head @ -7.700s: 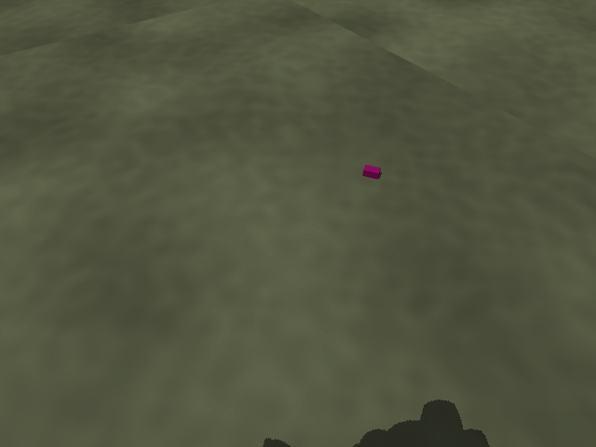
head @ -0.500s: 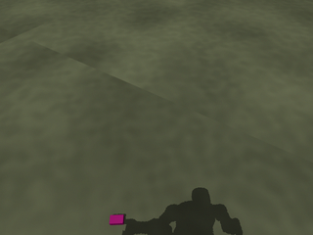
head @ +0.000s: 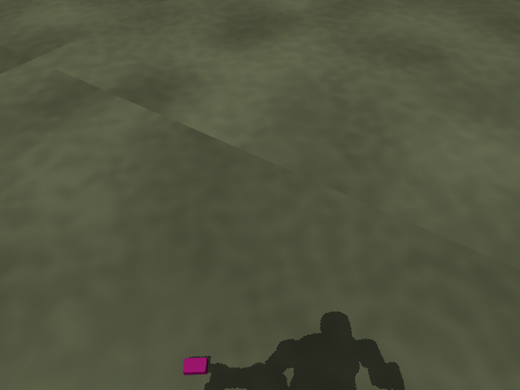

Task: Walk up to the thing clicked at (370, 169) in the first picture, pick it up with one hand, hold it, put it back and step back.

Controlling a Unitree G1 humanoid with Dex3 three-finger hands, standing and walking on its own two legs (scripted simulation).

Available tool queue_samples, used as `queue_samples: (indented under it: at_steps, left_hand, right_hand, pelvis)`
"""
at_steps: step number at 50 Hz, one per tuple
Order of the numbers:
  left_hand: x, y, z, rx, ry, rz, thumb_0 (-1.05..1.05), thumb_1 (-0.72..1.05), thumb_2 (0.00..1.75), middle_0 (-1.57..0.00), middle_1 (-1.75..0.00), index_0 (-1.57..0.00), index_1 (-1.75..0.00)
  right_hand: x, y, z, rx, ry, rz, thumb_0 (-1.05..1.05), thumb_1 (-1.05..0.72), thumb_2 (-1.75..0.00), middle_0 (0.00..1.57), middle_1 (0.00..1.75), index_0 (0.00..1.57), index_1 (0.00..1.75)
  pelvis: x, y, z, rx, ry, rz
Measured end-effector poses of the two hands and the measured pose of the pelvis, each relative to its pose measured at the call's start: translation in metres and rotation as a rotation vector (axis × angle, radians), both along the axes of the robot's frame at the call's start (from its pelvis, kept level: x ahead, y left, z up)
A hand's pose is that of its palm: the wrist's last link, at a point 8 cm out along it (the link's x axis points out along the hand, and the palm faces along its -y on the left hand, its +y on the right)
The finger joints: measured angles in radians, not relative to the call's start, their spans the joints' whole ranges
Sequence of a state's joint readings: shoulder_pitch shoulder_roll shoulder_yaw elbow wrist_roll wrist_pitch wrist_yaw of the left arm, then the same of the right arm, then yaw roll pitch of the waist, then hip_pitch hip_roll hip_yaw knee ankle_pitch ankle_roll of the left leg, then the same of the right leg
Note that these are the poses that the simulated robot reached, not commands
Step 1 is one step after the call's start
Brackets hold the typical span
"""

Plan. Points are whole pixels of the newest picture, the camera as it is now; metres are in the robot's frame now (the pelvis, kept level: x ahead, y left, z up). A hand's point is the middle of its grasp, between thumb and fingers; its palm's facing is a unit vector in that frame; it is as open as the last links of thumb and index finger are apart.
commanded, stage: stand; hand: left
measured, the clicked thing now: (195, 366) +0.33 +0.25 -0.76
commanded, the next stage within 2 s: walk up in 0.42 s
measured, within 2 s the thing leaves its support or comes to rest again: neither
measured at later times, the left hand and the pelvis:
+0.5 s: hand out of the picture +0.07 +0.26 -0.16, palm faces -0.01 -0.93 -0.36, open 7.4 cm; pelvis -0.01 +0.00 +0.00, yaw +0 degrees
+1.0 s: hand out of the picture +0.01 +0.31 -0.19, palm faces -0.07 -0.94 -0.33, open 7.4 cm; pelvis -0.10 +0.04 -0.02, yaw +0 degrees
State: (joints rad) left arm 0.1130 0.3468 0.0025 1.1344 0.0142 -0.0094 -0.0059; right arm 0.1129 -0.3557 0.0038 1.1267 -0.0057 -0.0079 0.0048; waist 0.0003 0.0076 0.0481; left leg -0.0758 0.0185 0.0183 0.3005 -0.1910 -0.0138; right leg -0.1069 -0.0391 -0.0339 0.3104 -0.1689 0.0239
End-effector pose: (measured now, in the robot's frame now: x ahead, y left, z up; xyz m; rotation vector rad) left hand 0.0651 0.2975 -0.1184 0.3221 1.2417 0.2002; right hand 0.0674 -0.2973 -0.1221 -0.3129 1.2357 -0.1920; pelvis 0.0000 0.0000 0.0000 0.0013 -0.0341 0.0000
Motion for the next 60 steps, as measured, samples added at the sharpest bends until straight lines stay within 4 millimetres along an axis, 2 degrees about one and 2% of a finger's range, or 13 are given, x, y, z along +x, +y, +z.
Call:
queue_samples:
  at_steps: [22,32,37,42,46,49,54,60]
  left_hand:
    - [0.0,-0.002,0.0,-0.002,-0.001,0.002,0.01,0.91,0.89,-0.21,-0.3,-0.21,-0.3]
    - [-0.004,0.014,-0.004,0.045,-0.045,-0.004,0.01,0.9,0.89,-0.21,-0.3,-0.21,-0.3]
    - [-0.008,0.031,-0.012,0.056,-0.08,-0.055,0.01,0.9,0.89,-0.21,-0.3,-0.21,-0.3]
    - [-0.011,0.052,-0.034,0.027,-0.125,-0.069,0.01,0.9,0.89,-0.21,-0.3,-0.21,-0.3]
    - [-0.033,0.054,-0.036,0.0,-0.084,-0.046,0.01,0.91,0.89,-0.21,-0.3,-0.21,-0.3]
    - [-0.055,0.054,-0.034,-0.014,-0.034,-0.05,0.01,0.91,0.89,-0.21,-0.3,-0.21,-0.3]
    - [-0.086,0.054,-0.028,-0.001,0.04,-0.074,0.01,0.91,0.89,-0.21,-0.3,-0.21,-0.3]
    - [-0.096,0.042,-0.02,0.036,0.015,-0.094,0.01,0.91,0.89,-0.21,-0.3,-0.21,-0.3]
  right_hand:
    - [-0.001,-0.003,-0.001,0.002,0.005,-0.006,0.0,-0.91,-0.9,0.2,0.3,0.2,0.3]
    - [-0.012,-0.021,-0.005,-0.046,-0.01,-0.026,0.0,-0.91,-0.9,0.2,0.3,0.21,0.3]
    - [-0.035,-0.014,-0.001,-0.078,-0.019,-0.027,0.0,-0.91,-0.9,0.2,0.3,0.2,0.3]
    - [-0.083,0.006,-0.004,-0.128,0.018,-0.015,0.0,-0.91,-0.9,0.2,0.3,0.2,0.3]
    - [-0.123,0.024,0.005,-0.115,0.075,-0.035,0.0,-0.91,-0.9,0.2,0.3,0.21,0.3]
    - [-0.138,0.029,0.011,-0.115,0.073,-0.051,0.0,-0.9,-0.9,0.2,0.3,0.21,0.3]
    - [-0.152,0.023,0.016,-0.119,0.018,-0.065,0.0,-0.9,-0.9,0.2,0.3,0.21,0.3]
    - [-0.161,-0.004,0.005,-0.108,-0.025,-0.059,0.0,-0.9,-0.9,0.2,0.3,0.21,0.3]
  pelvis:
    - [0.0,-0.002,0.0,0.0,0.003,0.001]
    - [-0.038,0.001,-0.014,-0.003,-0.003,0.016]
    - [-0.062,0.018,-0.022,0.007,0.0,0.014]
    - [-0.086,0.038,-0.037,0.021,-0.005,0.018]
    - [-0.095,0.043,-0.027,0.001,-0.008,0.019]
    - [-0.101,0.044,-0.02,-0.009,-0.002,0.002]
    - [-0.11,0.041,-0.016,-0.012,-0.003,-0.034]
    - [-0.122,0.022,-0.023,-0.012,-0.008,-0.072]
